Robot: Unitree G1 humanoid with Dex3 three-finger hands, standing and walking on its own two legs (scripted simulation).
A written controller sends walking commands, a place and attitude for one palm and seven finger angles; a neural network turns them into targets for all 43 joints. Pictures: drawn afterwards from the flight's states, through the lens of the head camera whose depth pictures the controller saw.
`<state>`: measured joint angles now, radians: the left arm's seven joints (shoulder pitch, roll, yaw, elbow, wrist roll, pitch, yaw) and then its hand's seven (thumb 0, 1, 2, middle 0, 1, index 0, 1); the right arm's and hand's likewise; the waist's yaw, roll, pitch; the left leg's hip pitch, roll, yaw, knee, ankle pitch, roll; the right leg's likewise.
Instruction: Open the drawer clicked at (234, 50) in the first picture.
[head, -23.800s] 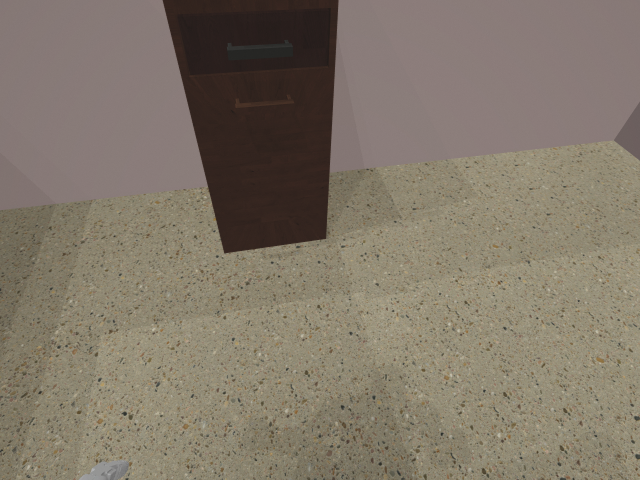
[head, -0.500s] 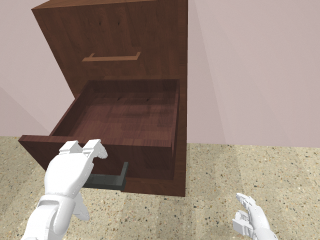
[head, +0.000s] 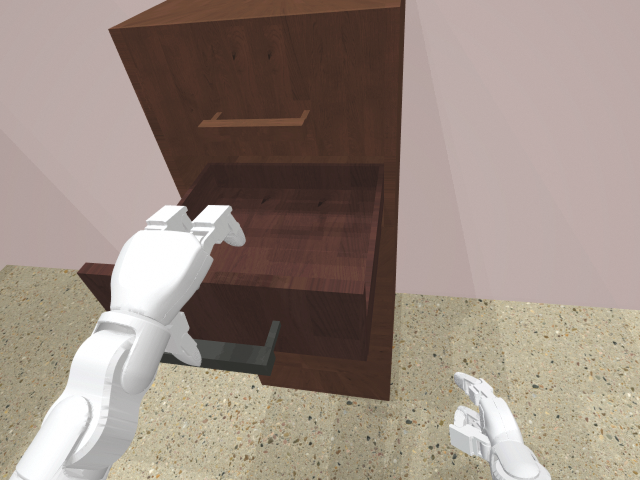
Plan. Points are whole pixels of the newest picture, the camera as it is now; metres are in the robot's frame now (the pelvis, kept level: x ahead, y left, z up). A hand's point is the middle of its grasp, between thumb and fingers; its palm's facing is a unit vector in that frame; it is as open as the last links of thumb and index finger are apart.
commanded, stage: lift the hand off the handle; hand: left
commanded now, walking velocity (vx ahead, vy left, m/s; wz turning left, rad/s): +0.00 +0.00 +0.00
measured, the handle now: (215, 338) +0.26 +0.21 +0.05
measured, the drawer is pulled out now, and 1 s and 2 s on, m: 0.30 0.30 0.30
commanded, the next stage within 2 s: draw the hand back to the body in 0.32 s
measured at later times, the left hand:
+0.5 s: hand (180, 269) +0.25 +0.20 +0.20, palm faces +0.21 -0.08 -0.97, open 13.8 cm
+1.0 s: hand (139, 297) +0.21 +0.23 +0.19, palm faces +0.19 -0.06 -0.98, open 13.8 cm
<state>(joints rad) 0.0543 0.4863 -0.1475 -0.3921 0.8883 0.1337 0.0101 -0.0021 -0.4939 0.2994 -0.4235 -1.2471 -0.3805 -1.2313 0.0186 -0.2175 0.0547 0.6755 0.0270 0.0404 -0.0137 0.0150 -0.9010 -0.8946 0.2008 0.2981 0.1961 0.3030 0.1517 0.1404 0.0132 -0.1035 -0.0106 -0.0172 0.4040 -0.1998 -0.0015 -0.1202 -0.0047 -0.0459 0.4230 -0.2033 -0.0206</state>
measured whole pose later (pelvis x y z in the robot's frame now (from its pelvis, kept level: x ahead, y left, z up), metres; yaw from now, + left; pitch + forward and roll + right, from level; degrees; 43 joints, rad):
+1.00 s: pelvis +0.00 -0.01 -0.01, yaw +0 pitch -4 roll +0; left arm 0.29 0.63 0.16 -0.58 0.71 0.14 -0.13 0.00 -0.49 0.30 -0.32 -1.20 -0.32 -1.21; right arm 0.07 -0.28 0.05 0.61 0.04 0.05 -0.01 0.02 -0.90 -0.89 0.20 0.30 0.20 0.30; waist 0.11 0.13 0.00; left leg -0.17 0.00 -0.02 0.50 -0.25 -0.01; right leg -0.19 0.01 -0.05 0.51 -0.25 -0.03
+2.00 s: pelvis +0.03 -0.01 +0.00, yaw +0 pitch -5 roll -1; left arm 0.38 0.35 0.39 -0.60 -0.08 -0.13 0.11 0.01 0.82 0.87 -0.21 -0.35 -0.21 -0.35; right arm 0.16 -0.20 0.03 0.65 0.01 -0.13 -0.07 0.01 -0.90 -0.89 0.20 0.30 0.20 0.30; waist 0.08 0.07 0.02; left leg -0.08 0.02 -0.02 0.44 -0.26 -0.01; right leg -0.07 0.03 -0.05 0.40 -0.23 -0.03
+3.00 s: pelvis -0.09 +0.03 -0.01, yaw +1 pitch +1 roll -4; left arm 0.44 0.46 0.54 -0.75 -0.03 -0.25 0.17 0.01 0.88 0.90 -0.21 -0.30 -0.21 -0.31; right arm 0.25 -0.17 -0.01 0.60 -0.01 -0.12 -0.06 0.01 -0.90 -0.89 0.20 0.30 0.20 0.30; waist -0.02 0.01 -0.01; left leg -0.44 0.02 -0.03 0.55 -0.14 0.04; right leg -0.44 0.06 0.00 0.98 -0.46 0.00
